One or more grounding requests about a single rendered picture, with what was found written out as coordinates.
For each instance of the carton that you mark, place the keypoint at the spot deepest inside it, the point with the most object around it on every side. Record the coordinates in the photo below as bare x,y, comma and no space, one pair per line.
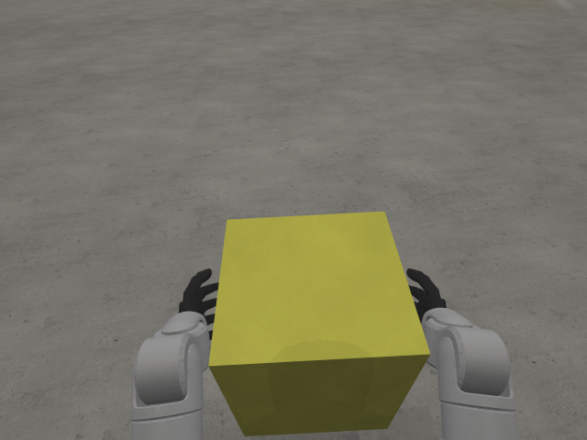
315,328

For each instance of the right robot forearm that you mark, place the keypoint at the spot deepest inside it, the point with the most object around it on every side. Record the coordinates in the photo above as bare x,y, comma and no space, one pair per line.
475,383

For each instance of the left robot forearm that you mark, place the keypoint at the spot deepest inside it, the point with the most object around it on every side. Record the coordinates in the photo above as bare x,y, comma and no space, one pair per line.
167,381

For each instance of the robot left hand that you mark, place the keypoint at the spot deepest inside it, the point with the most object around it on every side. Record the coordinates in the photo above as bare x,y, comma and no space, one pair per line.
193,296

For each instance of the robot right hand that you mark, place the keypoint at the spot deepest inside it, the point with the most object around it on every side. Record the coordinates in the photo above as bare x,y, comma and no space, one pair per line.
429,298

